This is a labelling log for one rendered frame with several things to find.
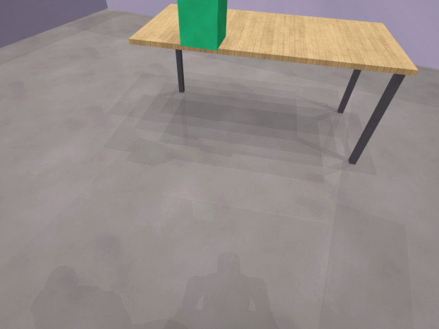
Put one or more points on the carton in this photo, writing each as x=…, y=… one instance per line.
x=202, y=23

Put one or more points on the table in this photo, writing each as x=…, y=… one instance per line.
x=348, y=44

